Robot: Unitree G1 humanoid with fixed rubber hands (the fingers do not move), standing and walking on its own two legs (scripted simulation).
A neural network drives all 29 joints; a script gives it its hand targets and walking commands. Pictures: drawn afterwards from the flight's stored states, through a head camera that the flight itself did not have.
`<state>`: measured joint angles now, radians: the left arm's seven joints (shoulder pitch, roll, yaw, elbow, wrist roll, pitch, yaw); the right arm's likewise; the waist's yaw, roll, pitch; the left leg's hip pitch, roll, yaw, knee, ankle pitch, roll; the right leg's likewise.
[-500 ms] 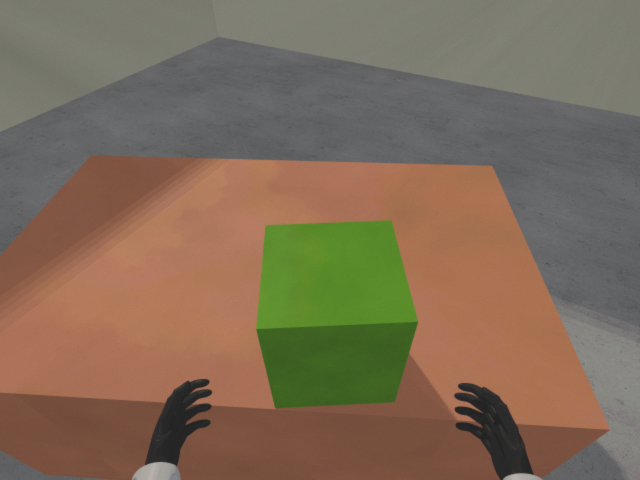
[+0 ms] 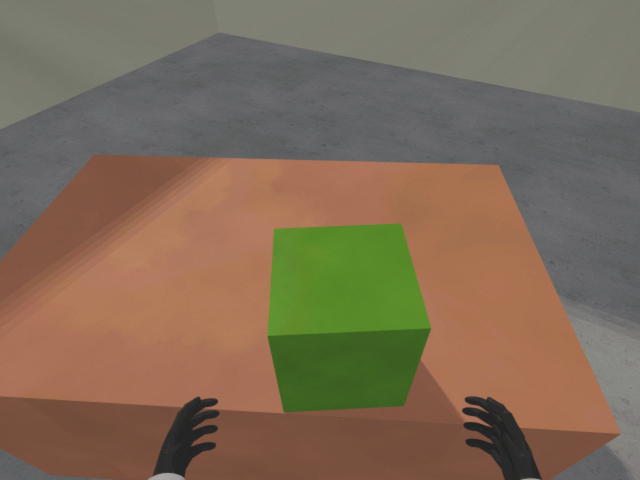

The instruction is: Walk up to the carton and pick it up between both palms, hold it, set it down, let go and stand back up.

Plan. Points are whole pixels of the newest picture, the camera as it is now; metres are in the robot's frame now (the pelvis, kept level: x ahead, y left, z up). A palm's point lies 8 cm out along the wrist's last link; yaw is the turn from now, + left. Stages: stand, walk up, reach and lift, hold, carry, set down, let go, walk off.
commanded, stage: set down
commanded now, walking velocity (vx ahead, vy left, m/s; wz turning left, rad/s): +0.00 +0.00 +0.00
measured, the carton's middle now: (341, 320) +0.38 +0.01 -0.08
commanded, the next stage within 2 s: let go in 0.82 s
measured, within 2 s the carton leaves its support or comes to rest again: neither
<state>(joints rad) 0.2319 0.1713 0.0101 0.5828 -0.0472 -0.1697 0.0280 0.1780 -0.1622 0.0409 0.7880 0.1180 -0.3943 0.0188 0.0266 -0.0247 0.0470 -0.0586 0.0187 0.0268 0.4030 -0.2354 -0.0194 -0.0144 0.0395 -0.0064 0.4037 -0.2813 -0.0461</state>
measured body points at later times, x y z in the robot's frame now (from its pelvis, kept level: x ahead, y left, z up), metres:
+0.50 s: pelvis +0.00 +0.00 +0.00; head -0.02 +0.00 +0.45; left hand +0.16 +0.23 -0.08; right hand +0.17 -0.22 -0.08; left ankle +0.00 +0.13 -0.74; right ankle -0.03 -0.09 -0.74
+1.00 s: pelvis -0.01 -0.01 +0.00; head -0.02 +0.00 +0.45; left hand +0.17 +0.22 -0.08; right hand +0.16 -0.23 -0.08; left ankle +0.00 +0.13 -0.74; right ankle -0.03 -0.09 -0.74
